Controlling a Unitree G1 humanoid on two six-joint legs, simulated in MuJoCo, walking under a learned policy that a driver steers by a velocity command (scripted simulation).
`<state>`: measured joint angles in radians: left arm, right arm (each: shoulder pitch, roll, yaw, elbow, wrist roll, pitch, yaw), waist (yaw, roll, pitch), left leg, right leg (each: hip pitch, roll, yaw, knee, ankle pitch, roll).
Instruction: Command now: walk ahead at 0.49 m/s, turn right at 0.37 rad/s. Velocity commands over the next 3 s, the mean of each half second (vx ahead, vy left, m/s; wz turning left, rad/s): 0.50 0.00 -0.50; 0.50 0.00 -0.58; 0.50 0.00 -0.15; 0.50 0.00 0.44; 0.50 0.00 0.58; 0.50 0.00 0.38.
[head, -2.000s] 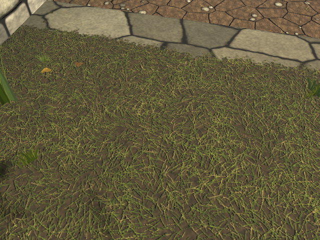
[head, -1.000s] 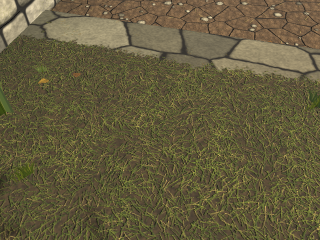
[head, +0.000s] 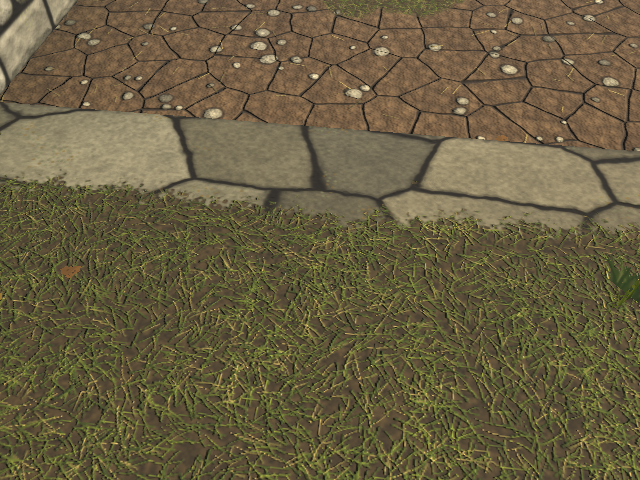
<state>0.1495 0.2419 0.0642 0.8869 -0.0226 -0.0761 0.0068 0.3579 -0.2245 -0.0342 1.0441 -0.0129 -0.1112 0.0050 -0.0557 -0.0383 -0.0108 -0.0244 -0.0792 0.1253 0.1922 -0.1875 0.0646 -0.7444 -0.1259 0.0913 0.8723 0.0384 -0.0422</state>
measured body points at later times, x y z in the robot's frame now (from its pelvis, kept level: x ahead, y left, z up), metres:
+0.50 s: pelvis +0.28 -0.09 +0.00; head +0.30 -0.11 +0.45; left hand +0.42 +0.15 -0.11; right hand +0.38 -0.39 -0.10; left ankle +0.44 +0.07 -0.67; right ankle +0.26 -0.15 -0.75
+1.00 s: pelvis +0.54 -0.12 +0.00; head +0.57 -0.13 +0.45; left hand +0.82 +0.02 -0.10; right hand +0.44 -0.39 -0.12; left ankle +0.58 -0.03 -0.75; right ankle +0.51 -0.30 -0.66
